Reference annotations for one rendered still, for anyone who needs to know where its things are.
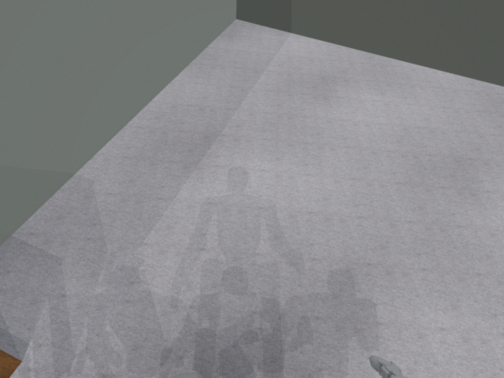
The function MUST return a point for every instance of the cupboard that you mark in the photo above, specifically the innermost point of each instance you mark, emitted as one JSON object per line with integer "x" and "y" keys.
{"x": 8, "y": 364}

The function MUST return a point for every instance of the right robot hand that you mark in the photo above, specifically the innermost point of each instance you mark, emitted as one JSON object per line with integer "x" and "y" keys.
{"x": 385, "y": 368}

